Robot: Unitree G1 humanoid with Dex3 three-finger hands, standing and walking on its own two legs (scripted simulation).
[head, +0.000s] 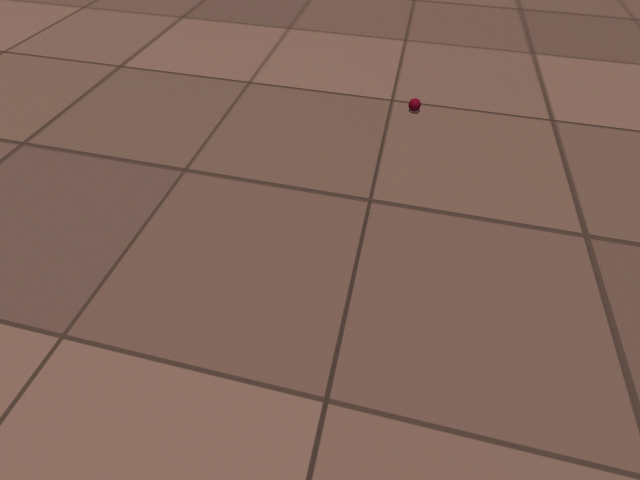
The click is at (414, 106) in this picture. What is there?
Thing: free ball
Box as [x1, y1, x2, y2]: [409, 99, 420, 110]
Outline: 412,99 409,102 409,108 412,110 416,110 419,107 420,102 417,99
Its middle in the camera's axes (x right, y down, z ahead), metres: +0.58 -0.82 +2.35
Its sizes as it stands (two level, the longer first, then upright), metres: 0.072 0.072 0.072
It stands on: the floor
